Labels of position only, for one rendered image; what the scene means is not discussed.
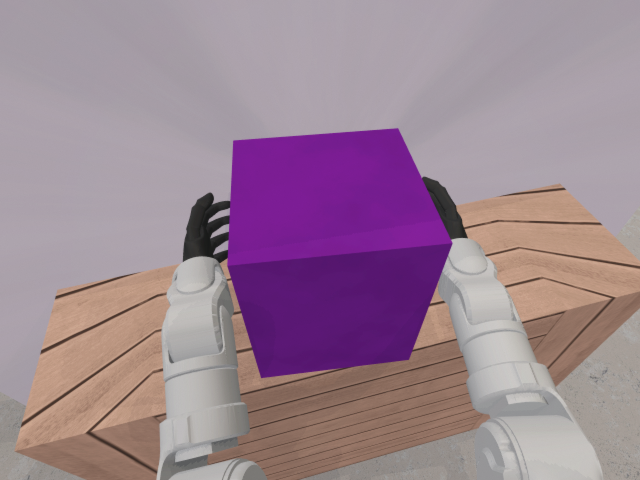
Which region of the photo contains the robot left upper arm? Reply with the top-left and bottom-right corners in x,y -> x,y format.
169,458 -> 267,480

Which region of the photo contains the robot right upper arm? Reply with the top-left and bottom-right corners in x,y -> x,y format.
474,415 -> 602,480

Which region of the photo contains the left robot hand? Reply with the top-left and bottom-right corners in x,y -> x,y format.
183,193 -> 230,263

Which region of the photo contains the left robot forearm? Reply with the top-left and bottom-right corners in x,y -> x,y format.
156,256 -> 250,480

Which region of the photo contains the carton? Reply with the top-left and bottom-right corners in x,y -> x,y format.
227,128 -> 453,378

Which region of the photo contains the right robot hand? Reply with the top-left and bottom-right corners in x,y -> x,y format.
422,177 -> 468,240

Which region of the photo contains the pedestal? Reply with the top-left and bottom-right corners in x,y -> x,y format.
15,184 -> 640,480

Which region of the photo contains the right robot forearm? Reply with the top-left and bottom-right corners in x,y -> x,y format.
438,238 -> 604,480

